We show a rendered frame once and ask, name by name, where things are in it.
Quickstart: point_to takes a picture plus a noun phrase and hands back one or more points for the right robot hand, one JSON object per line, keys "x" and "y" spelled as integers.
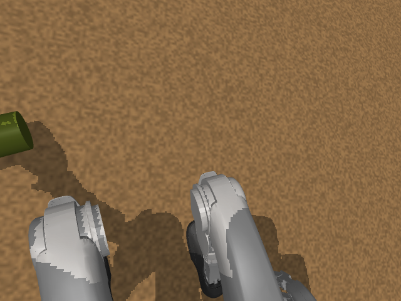
{"x": 296, "y": 291}

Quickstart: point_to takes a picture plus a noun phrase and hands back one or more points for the right robot foot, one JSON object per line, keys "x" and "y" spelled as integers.
{"x": 210, "y": 290}

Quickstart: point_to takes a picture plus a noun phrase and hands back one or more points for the left robot foot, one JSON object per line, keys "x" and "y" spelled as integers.
{"x": 108, "y": 273}

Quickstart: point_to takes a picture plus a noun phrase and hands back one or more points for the can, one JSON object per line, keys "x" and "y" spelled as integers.
{"x": 15, "y": 136}

